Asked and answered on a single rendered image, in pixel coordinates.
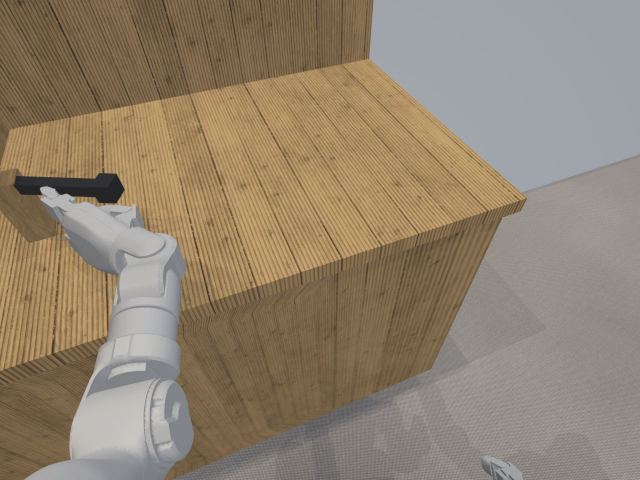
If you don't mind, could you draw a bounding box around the robot left forearm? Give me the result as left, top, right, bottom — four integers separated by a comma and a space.
69, 227, 186, 460

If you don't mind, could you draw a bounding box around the robot left upper arm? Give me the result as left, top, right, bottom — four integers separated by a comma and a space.
24, 378, 194, 480

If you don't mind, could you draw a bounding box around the tap lever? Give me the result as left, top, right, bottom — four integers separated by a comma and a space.
14, 173, 125, 204

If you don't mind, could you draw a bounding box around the right robot hand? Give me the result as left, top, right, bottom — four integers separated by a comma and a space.
481, 456, 523, 480

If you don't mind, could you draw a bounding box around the counter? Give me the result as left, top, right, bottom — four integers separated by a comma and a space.
0, 0, 527, 480

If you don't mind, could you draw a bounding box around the left robot hand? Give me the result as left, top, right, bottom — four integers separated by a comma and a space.
40, 186, 143, 275

